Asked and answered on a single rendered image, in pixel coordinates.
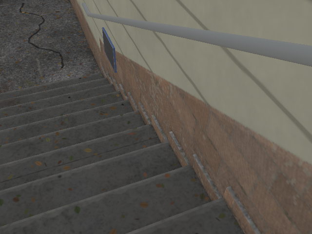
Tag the stairs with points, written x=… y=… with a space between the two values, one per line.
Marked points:
x=75 y=158

